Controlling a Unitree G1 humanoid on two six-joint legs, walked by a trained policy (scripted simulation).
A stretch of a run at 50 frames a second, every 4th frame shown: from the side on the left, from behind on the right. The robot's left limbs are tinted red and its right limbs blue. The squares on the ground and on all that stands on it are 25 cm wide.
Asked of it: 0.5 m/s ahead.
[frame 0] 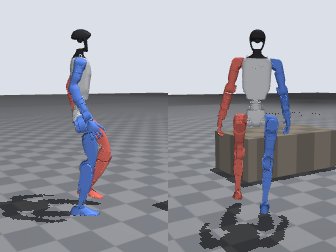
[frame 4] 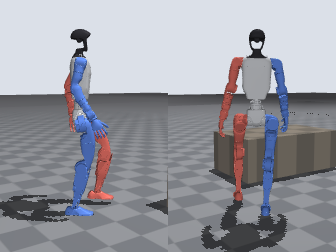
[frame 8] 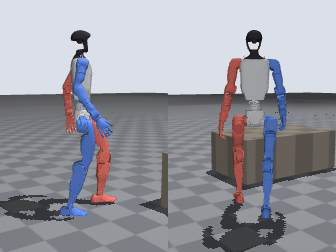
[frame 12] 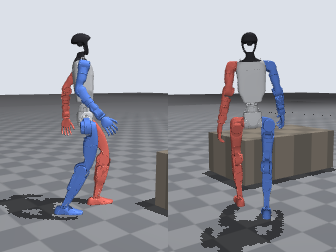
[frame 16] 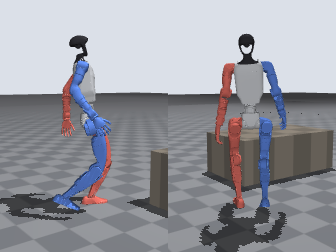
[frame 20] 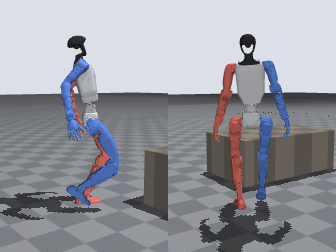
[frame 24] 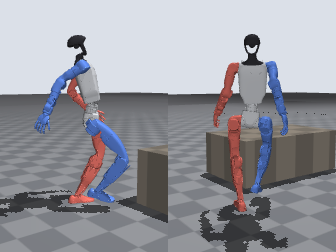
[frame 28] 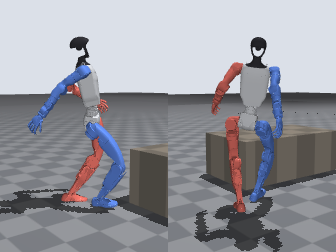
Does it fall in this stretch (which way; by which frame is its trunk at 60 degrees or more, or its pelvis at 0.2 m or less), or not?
no
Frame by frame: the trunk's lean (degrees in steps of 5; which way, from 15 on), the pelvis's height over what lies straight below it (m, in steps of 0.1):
0: 0, 0.8
4: 0, 0.8
8: 0, 0.8
12: 5, 0.8
16: 10, 0.7
20: 15 backward, 0.7
24: 15 backward, 0.7
28: 15 backward and to its right, 0.7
